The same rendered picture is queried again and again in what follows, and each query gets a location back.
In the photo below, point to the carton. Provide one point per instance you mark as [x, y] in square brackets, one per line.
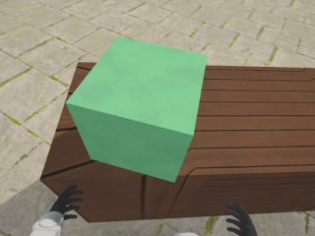
[137, 107]

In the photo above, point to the pedestal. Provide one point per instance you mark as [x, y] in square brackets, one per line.
[253, 144]

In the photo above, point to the left robot forearm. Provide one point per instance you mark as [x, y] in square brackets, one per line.
[50, 224]

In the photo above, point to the right robot hand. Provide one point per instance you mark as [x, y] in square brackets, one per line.
[245, 223]

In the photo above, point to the left robot hand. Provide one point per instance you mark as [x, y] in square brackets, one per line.
[63, 200]

